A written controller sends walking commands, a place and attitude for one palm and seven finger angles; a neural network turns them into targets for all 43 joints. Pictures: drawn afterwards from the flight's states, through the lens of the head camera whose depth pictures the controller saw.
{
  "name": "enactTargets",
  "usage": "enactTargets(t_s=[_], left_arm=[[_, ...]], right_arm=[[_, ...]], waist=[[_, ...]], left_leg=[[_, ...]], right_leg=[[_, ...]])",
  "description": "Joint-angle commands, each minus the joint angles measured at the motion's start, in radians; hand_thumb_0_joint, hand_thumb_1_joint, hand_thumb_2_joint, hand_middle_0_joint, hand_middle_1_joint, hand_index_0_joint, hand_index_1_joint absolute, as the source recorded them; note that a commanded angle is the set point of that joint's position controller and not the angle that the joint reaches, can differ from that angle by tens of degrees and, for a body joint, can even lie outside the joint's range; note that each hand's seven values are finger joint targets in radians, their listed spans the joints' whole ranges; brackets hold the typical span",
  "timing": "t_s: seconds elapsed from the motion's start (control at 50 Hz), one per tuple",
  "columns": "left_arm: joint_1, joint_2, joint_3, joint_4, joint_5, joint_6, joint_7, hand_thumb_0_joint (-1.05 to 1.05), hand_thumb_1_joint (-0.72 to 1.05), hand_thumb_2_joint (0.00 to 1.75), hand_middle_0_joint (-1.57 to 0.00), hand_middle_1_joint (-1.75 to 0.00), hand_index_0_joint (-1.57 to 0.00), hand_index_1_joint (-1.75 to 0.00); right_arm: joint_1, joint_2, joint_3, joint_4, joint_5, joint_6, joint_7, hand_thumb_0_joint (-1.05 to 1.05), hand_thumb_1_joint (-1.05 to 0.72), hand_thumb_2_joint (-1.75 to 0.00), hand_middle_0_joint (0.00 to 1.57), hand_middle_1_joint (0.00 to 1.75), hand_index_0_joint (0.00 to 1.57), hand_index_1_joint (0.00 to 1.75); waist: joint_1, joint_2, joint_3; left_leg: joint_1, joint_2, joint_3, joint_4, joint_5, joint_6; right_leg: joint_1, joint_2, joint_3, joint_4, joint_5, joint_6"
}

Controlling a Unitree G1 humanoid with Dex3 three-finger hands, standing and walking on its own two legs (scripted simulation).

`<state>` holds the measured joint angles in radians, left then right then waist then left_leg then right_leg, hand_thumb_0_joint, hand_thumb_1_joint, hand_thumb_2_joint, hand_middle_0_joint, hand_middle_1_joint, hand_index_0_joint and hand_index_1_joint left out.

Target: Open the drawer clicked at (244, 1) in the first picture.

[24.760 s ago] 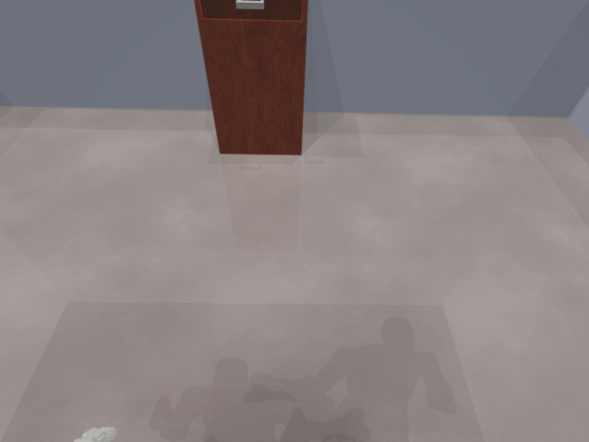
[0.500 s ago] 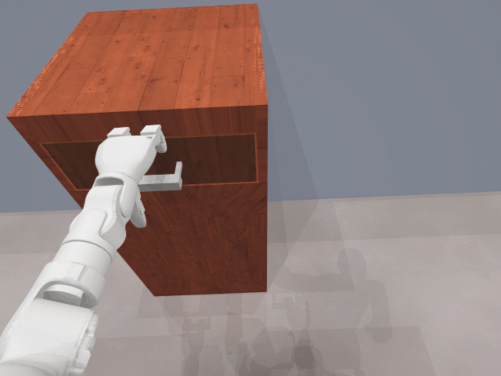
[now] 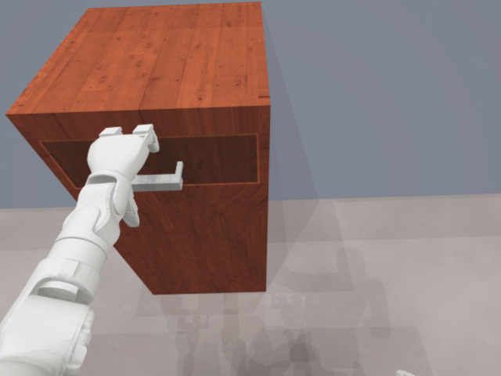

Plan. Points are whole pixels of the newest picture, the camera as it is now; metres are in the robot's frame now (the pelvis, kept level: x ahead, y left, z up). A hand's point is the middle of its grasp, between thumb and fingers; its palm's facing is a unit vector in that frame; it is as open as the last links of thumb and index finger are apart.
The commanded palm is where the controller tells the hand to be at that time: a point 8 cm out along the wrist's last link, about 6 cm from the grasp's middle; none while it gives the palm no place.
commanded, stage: lower the fingers behind the handle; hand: left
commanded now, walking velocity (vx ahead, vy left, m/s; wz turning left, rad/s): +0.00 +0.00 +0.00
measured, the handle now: (155, 174) +0.49 +0.20 +0.02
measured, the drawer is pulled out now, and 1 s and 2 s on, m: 0.00 0.00 0.00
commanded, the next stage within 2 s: lift the fingers back up to retry in 1.48 s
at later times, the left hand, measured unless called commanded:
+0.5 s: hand (138, 189) +0.44 +0.22 +0.03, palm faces -0.05 -0.04 -1.00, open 13.9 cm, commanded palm +0.41 +0.22 +0.09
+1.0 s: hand (143, 191) +0.44 +0.21 +0.03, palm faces -0.02 +0.00 -1.00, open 13.8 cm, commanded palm +0.41 +0.21 +0.06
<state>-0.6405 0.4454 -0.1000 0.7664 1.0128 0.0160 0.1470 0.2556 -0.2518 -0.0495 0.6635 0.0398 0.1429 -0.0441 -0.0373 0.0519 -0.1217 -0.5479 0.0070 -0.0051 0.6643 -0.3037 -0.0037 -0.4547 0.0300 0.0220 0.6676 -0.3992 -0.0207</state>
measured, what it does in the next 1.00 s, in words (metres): stands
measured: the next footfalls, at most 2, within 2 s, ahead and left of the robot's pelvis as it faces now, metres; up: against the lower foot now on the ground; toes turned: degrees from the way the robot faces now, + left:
none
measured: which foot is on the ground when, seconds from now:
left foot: down 0.00-1.00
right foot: down 0.00-1.00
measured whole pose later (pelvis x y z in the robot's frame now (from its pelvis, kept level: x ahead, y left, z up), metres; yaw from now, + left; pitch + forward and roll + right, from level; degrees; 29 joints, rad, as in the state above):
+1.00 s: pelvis -0.02 +0.01 -0.02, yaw -1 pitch +15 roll -1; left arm -0.71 0.40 -0.12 0.94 1.08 0.04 0.30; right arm 0.32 -0.24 -0.06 0.67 0.02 0.15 -0.03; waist -0.07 0.04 -0.16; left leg -0.72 0.01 0.00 0.79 -0.33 0.01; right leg -0.62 0.04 0.03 0.78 -0.42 -0.01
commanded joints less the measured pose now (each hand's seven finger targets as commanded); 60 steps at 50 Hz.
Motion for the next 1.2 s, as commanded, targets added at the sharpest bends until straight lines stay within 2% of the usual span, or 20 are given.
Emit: enactTargets(t_s=[0.0, 0.08, 0.14, 0.18, 0.24, 0.28, 0.32, 0.38, 0.44, 0.46, 0.56, 0.66, 0.68, 0.72, 0.82, 0.84, 0.88, 0.98, 1.04, 1.18], left_arm=[[-0.372, 0.195, 0.067, -0.215, -0.008, -0.02, 0.025, 0.0, -0.5, 0.3, -0.3, -1.2, -0.3, -1.2], [-0.376, 0.189, 0.069, -0.227, -0.005, -0.052, 0.037, 0.0, -0.5, 0.3, -0.3, -1.2, -0.3, -1.2], [-0.426, 0.248, 0.119, -0.263, 0.008, -0.074, 0.077, 0.0, -0.5, 0.3, -0.3, -1.2, -0.3, -1.2], [-0.427, 0.2, 0.09, -0.257, 0.017, -0.071, 0.106, 0.0, -0.5, 0.3, -0.3, -1.2, -0.3, -1.2], [-0.412, 0.229, 0.122, -0.189, 0.022, -0.041, 0.138, 0.0, -0.5, 0.3, -0.3, -1.2, -0.3, -1.2], [-0.41, 0.208, 0.105, -0.181, 0.027, -0.023, 0.149, 0.0, -0.5, 0.3, -0.3, -1.2, -0.3, -1.2], [-0.405, 0.204, 0.102, -0.159, 0.027, -0.004, 0.148, 0.0, -0.5, 0.3, -0.3, -1.2, -0.3, -1.2], [-0.424, 0.168, 0.064, -0.129, 0.025, 0.007, 0.134, 0.0, -0.5, 0.3, -0.3, -1.2, -0.3, -1.2], [-0.421, 0.215, 0.104, -0.149, 0.03, -0.019, 0.124, 0.0, -0.5, 0.3, -0.3, -1.2, -0.3, -1.2], [-0.393, 0.178, 0.08, -0.148, 0.028, -0.026, 0.123, 0.0, -0.5, 0.3, -0.3, -1.2, -0.3, -1.2], [-0.351, 0.22, 0.129, -0.11, 0.044, -0.043, 0.155, 0.0, -0.5, 0.3, -0.3, -1.2, -0.3, -1.2], [-0.354, 0.196, 0.108, -0.056, 0.055, -0.011, 0.184, 0.0, -0.5, 0.3, -0.3, -1.2, -0.3, -1.2], [-0.378, 0.179, 0.088, -0.047, 0.055, -0.002, 0.186, 0.0, -0.5, 0.3, -0.3, -1.2, -0.3, -1.2], [-0.398, 0.208, 0.105, -0.005, 0.056, 0.013, 0.187, 0.0, -0.5, 0.3, -0.3, -1.2, -0.3, -1.2], [-0.425, 0.169, 0.061, 0.068, 0.055, 0.038, 0.168, 0.0, -0.5, 0.3, -0.3, -1.2, -0.3, -1.2], [-0.392, 0.174, 0.07, 0.077, 0.058, 0.037, 0.164, 0.0, -0.5, 0.3, -0.3, -1.2, -0.3, -1.2], [-0.369, 0.113, 0.029, 0.075, 0.053, 0.03, 0.152, 0.0, -0.5, 0.3, -0.3, -1.2, -0.3, -1.2], [-0.372, 0.087, 0.003, 0.091, 0.051, 0.018, 0.146, 0.0, -0.5, 0.3, -0.3, -1.2, -0.3, -1.2], [-0.354, 0.134, 0.043, 0.098, 0.051, 0.011, 0.15, 0.0, -0.5, 0.3, -0.3, -1.2, -0.3, -1.2], [-0.351, 0.132, 0.037, 0.082, 0.055, 0.013, 0.162, 0.0, -0.5, 0.3, -0.3, -1.2, -0.3, -1.2]], right_arm=[[0.023, -0.132, -0.052, -0.103, -0.009, -0.023, -0.007, 0.0, -0.9, -0.9, 0.2, 0.3, 0.2, 0.3], [0.031, -0.13, -0.056, -0.096, -0.012, -0.021, -0.009, 0.0, -0.9, -0.9, 0.2, 0.3, 0.2, 0.3], [0.044, -0.129, -0.062, -0.085, -0.015, -0.025, -0.007, 0.0, -0.9, -0.9, 0.2, 0.3, 0.2, 0.3], [0.049, -0.123, -0.066, -0.077, -0.018, -0.029, -0.002, 0.0, -0.9, -0.9, 0.2, 0.3, 0.2, 0.3], [0.06, -0.13, -0.065, -0.066, -0.018, -0.027, 0.003, 0.0, -0.9, -0.9, 0.2, 0.3, 0.2, 0.3], [0.062, -0.13, -0.066, -0.069, -0.02, -0.028, 0.006, 0.0, -0.9, -0.9, 0.2, 0.3, 0.2, 0.3], [0.066, -0.134, -0.066, -0.069, -0.021, -0.025, 0.006, 0.0, -0.9, -0.9, 0.2, 0.3, 0.2, 0.3], [0.071, -0.135, -0.065, -0.067, -0.019, -0.024, 0.004, 0.0, -0.9, -0.9, 0.2, 0.3, 0.2, 0.3], [0.083, -0.135, -0.067, -0.073, -0.024, -0.023, -0.003, 0.0, -0.9, -0.9, 0.2, 0.3, 0.2, 0.3], [0.08, -0.131, -0.067, -0.077, -0.025, -0.024, -0.002, 0.0, -0.9, -0.9, 0.2, 0.3, 0.2, 0.3], [0.087, -0.133, -0.067, -0.072, -0.026, -0.025, 0.0, 0.0, -0.9, -0.9, 0.2, 0.3, 0.2, 0.3], [0.098, -0.134, -0.068, -0.069, -0.024, -0.027, 0.006, 0.0, -0.9, -0.9, 0.2, 0.3, 0.2, 0.3], [0.099, -0.134, -0.067, -0.067, -0.023, -0.027, 0.005, 0.0, -0.9, -0.9, 0.2, 0.3, 0.2, 0.3], [0.105, -0.14, -0.064, -0.06, -0.023, -0.025, 0.002, 0.0, -0.9, -0.9, 0.2, 0.3, 0.2, 0.3], [0.121, -0.141, -0.058, -0.061, -0.024, -0.022, -0.001, 0.0, -0.9, -0.9, 0.2, 0.3, 0.2, 0.3], [0.122, -0.139, -0.058, -0.067, -0.024, -0.02, -0.001, 0.0, -0.9, -0.9, 0.2, 0.3, 0.2, 0.3], [0.123, -0.135, -0.06, -0.073, -0.025, -0.02, 0.002, 0.0, -0.9, -0.9, 0.2, 0.3, 0.2, 0.3], [0.124, -0.136, -0.056, -0.079, -0.024, -0.022, 0.001, 0.0, -0.9, -0.9, 0.2, 0.3, 0.2, 0.3], [0.137, -0.139, -0.056, -0.075, -0.027, -0.025, -0.001, 0.0, -0.9, -0.9, 0.2, 0.3, 0.2, 0.3], [0.131, -0.135, -0.055, -0.079, -0.025, -0.022, 0.001, 0.0, -0.9, -0.9, 0.2, 0.3, 0.2, 0.3]], waist=[[-0.004, -0.053, -0.333], [-0.015, -0.051, -0.31], [-0.008, -0.01, -0.358], [-0.016, 0.016, -0.361], [-0.015, -0.016, -0.358], [-0.01, -0.012, -0.374], [-0.016, -0.017, -0.385], [-0.033, -0.034, -0.34], [-0.022, -0.029, -0.388], [-0.02, -0.01, -0.381], [-0.013, -0.029, -0.337], [-0.019, -0.03, -0.338], [-0.032, -0.037, -0.324], [-0.036, -0.051, -0.315], [-0.05, -0.059, -0.305], [-0.037, -0.051, -0.318], [-0.042, -0.067, -0.307], [-0.057, -0.077, -0.252], [-0.044, -0.093, -0.295], [-0.044, -0.072, -0.276]], left_leg=[[0.26, -0.039, 0.046, -0.005, 0.375, 0.054], [0.253, -0.039, 0.038, 0.004, 0.359, 0.053], [0.26, -0.038, 0.034, 0.02, 0.377, 0.052], [0.273, -0.034, 0.032, 0.032, 0.397, 0.047], [0.24, -0.032, 0.029, 0.033, 0.373, 0.046], [0.239, -0.032, 0.033, 0.033, 0.372, 0.046], [0.236, -0.031, 0.032, 0.037, 0.386, 0.046], [0.225, -0.027, 0.033, 0.032, 0.343, 0.05], [0.232, -0.027, 0.029, 0.041, 0.366, 0.051], [0.234, -0.029, 0.031, 0.044, 0.373, 0.05], [0.18, -0.025, 0.033, 0.049, 0.328, 0.049], [0.158, -0.025, 0.036, 0.054, 0.293, 0.047], [0.153, -0.024, 0.037, 0.054, 0.279, 0.047], [0.133, -0.023, 0.034, 0.052, 0.257, 0.048], [0.116, -0.023, 0.035, 0.054, 0.228, 0.05], [0.117, -0.022, 0.038, 0.056, 0.232, 0.048], [0.118, -0.021, 0.038, 0.062, 0.236, 0.048], [0.074, -0.021, 0.036, 0.069, 0.162, 0.051], [0.061, -0.025, 0.037, 0.08, 0.168, 0.055], [0.046, -0.023, 0.037, 0.083, 0.152, 0.052]], right_leg=[[0.067, 0.013, -0.022, -0.067, 0.501, -0.009], [0.022, 0.017, -0.026, -0.062, 0.463, -0.009], [0.018, 0.02, -0.022, -0.043, 0.459, -0.014], [-0.02, 0.024, -0.032, -0.03, 0.448, -0.017], [-0.022, 0.027, -0.035, -0.024, 0.427, -0.015], [-0.02, 0.028, -0.037, -0.022, 0.424, -0.017], [-0.008, 0.029, -0.037, -0.021, 0.438, -0.019], [-0.044, 0.029, -0.038, -0.032, 0.403, -0.013], [-0.023, 0.03, -0.032, -0.019, 0.418, -0.015], [-0.033, 0.031, -0.035, -0.017, 0.421, -0.017], [-0.061, 0.033, -0.035, -0.009, 0.379, -0.017], [-0.083, 0.036, -0.037, -0.005, 0.342, -0.018], [-0.095, 0.034, -0.038, -0.009, 0.333, -0.015], [-0.094, 0.034, -0.035, -0.013, 0.312, -0.016], [-0.121, 0.031, -0.034, -0.015, 0.285, -0.014], [-0.118, 0.031, -0.034, -0.008, 0.287, -0.014], [-0.132, 0.033, -0.039, -0.005, 0.291, -0.014], [-0.178, 0.03, -0.033, -0.012, 0.228, -0.011], [-0.151, 0.029, -0.026, 0.0, 0.243, -0.011], [-0.168, 0.03, -0.027, 0.003, 0.227, -0.011]])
